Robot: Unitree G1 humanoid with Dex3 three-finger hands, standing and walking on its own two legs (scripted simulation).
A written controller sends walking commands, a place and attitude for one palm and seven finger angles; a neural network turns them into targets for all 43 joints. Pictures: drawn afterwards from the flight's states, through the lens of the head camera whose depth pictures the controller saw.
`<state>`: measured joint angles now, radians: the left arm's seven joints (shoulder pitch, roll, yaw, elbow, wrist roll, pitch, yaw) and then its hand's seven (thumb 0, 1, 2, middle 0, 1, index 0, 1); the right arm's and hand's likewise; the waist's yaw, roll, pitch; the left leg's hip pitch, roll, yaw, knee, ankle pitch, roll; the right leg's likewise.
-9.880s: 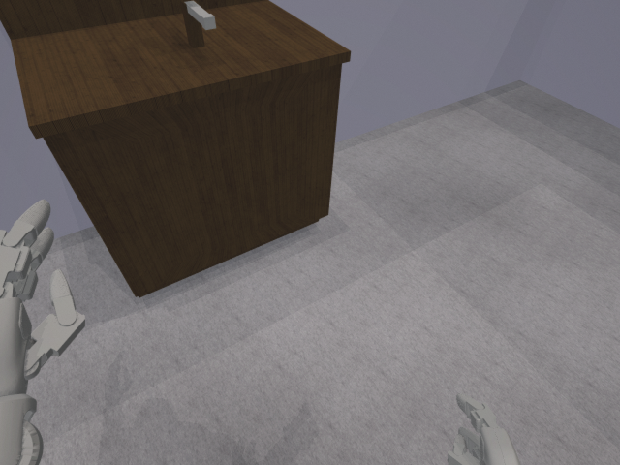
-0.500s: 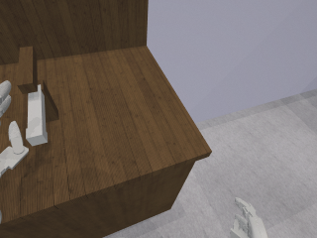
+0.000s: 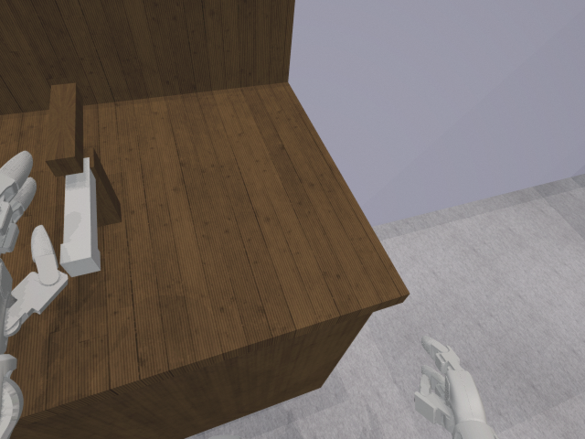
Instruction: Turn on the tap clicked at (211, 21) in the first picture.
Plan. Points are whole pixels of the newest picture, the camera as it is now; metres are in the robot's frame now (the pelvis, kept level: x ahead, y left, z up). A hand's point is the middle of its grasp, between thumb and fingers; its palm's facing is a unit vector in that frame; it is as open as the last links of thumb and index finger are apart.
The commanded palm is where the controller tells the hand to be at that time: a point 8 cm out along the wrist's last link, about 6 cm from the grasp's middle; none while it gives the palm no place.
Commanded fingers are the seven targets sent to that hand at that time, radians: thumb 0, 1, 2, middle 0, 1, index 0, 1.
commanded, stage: look again from close up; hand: left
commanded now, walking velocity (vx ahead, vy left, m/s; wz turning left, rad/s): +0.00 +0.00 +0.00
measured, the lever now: (81, 257) +0.26 +0.26 +0.13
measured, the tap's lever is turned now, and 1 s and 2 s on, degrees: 0 0 0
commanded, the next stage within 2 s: shuffle to correct the standing spot in 0.02 s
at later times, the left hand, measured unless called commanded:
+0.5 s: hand (92, 306) +0.20 +0.22 +0.15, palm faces +0.33 -0.84 -0.43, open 7.4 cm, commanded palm +0.14 +0.25 +0.18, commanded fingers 0.00 0.90 0.90 -0.20 -0.30 -0.20 -0.30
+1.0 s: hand (67, 363) +0.15 +0.22 +0.15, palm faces +0.37 -0.84 -0.40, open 7.4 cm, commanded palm +0.09 +0.25 +0.18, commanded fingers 0.00 0.90 0.90 -0.20 -0.30 -0.20 -0.30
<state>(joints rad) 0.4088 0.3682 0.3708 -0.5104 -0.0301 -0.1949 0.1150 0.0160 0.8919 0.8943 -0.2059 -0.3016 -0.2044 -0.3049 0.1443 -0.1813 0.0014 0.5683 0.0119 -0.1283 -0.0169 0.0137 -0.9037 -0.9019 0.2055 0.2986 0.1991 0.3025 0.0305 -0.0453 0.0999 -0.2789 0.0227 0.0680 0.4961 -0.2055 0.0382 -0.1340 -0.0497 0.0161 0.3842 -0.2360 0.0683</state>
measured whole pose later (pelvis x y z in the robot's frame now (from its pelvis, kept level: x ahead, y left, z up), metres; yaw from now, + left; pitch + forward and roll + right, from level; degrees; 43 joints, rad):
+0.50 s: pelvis -0.02 -0.03 -0.01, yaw -1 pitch +0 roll -3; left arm 0.46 0.39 0.40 -0.57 -0.06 -0.22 0.09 0.02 0.89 0.89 -0.21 -0.30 -0.21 -0.30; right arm 0.16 -0.17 -0.01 0.54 0.01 -0.11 -0.02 0.01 -0.90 -0.90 0.20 0.30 0.20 0.30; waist 0.03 0.00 0.14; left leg -0.37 0.09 0.04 0.57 -0.20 0.00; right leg -0.23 0.01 0.00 0.47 -0.24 0.03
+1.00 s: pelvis -0.07 -0.03 -0.01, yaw -1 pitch -1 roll +0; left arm 0.47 0.39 0.41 -0.55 -0.05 -0.22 0.13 0.01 0.89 0.89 -0.21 -0.30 -0.21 -0.31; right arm 0.21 -0.18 -0.03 0.62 0.00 -0.16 -0.04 0.02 -0.91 -0.90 0.20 0.30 0.20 0.30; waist 0.01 -0.08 0.13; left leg -0.27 -0.03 0.07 0.56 -0.27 0.05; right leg -0.36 -0.04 0.02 0.62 -0.32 0.01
